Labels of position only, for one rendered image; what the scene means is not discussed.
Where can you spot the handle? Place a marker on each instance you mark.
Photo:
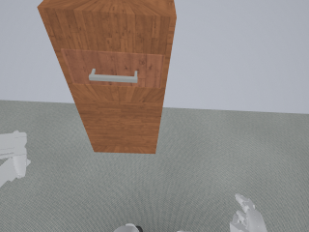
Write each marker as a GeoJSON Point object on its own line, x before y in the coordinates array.
{"type": "Point", "coordinates": [113, 78]}

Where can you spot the cabinet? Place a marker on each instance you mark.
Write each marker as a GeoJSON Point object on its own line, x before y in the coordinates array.
{"type": "Point", "coordinates": [117, 119]}

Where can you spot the left robot shin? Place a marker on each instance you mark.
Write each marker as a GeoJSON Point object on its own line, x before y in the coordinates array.
{"type": "Point", "coordinates": [130, 224]}

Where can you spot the right robot hand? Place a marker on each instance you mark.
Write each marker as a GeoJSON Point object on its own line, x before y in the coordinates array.
{"type": "Point", "coordinates": [251, 221]}

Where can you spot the left robot hand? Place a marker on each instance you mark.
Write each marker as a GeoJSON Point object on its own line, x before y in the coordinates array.
{"type": "Point", "coordinates": [12, 148]}

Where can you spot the drawer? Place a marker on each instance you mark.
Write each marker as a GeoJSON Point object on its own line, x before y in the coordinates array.
{"type": "Point", "coordinates": [81, 62]}

